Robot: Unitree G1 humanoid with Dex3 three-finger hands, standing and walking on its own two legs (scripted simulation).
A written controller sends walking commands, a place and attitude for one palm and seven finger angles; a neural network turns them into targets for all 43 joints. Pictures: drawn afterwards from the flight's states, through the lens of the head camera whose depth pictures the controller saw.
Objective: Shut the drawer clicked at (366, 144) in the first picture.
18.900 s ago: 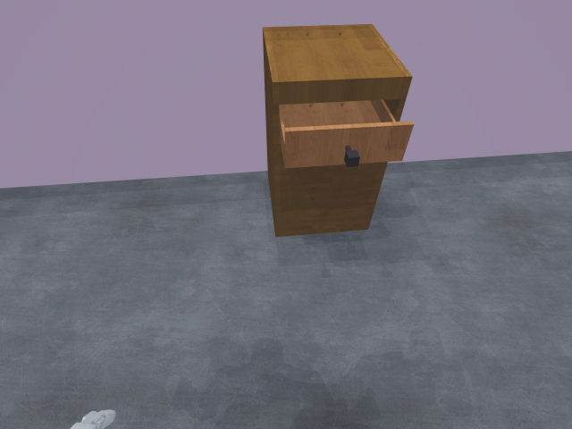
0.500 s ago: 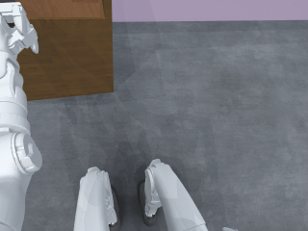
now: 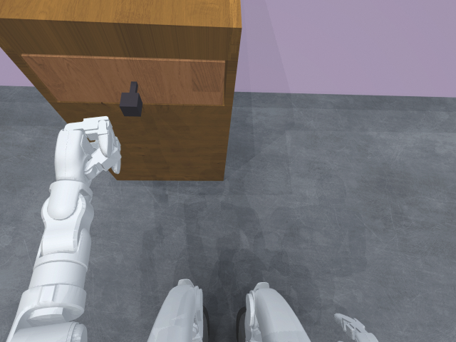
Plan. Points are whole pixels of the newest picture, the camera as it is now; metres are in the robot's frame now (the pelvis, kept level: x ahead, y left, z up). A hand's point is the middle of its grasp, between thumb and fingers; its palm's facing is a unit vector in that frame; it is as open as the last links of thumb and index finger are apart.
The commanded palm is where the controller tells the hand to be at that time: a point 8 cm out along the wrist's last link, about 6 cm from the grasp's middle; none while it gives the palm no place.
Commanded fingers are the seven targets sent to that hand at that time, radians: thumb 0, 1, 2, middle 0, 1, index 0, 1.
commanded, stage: draw the hand back to the body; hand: left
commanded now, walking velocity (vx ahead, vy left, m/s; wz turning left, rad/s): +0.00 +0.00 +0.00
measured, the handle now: (132, 97) +0.58 +0.21 -0.06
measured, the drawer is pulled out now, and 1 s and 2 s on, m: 0.00 0.00 0.00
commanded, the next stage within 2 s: step back with the hand held close in 1.10 s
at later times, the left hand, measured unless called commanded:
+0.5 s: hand (16, 208) +0.29 +0.23 +0.15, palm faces +0.28 -0.92 -0.29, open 3.3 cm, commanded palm +0.24 +0.26 +0.18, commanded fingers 0.00 0.90 0.90 -1.40 -1.60 -1.40 -1.60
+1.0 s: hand out of the picture +0.18 +0.24 +0.29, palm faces +0.45 -0.80 -0.40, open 3.2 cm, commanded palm +0.14 +0.28 +0.29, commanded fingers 0.00 0.90 0.90 -1.40 -1.60 -1.40 -1.60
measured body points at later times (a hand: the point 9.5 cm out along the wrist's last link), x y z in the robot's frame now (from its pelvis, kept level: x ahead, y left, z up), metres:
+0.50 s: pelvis +0.02 +0.00 +0.09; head +0.03 -0.01 +0.54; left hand +0.26 +0.28 +0.17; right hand +0.20 -0.22 +0.01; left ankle +0.01 +0.07 -0.62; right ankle +0.01 -0.10 -0.62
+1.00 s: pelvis +0.03 -0.01 +0.12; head +0.00 -0.04 +0.56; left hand +0.15 +0.28 +0.31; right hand +0.24 -0.22 +0.04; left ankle +0.01 +0.07 -0.62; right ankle +0.01 -0.10 -0.62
